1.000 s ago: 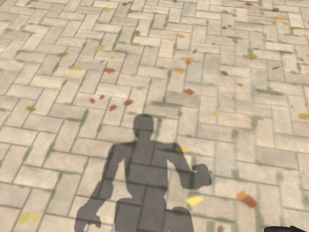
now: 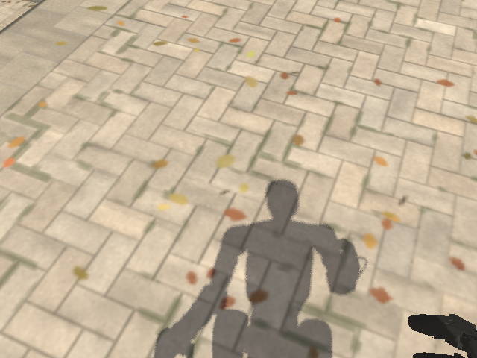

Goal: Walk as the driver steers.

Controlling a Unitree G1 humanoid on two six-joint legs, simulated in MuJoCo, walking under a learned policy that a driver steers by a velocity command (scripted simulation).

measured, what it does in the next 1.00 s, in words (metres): walks ahead, turning right: right foot, then left foot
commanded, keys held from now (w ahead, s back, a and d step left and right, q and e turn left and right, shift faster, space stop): w+e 0.68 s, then w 0.32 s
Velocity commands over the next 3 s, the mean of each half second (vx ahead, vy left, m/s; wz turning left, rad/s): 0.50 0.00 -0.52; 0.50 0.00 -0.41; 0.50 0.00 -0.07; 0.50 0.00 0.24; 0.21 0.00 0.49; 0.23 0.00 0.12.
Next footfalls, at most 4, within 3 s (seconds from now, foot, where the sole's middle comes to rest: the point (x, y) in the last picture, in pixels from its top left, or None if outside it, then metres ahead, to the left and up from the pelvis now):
0.44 right None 0.36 -0.18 -0.77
0.96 left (307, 283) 0.71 -0.12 -0.77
1.48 right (421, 252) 0.85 -0.48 -0.77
2.02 left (383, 162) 1.23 -0.40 -0.77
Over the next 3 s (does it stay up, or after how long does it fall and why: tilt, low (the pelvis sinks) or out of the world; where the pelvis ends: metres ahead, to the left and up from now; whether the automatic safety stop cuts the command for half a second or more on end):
stays up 1.31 -0.52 0.02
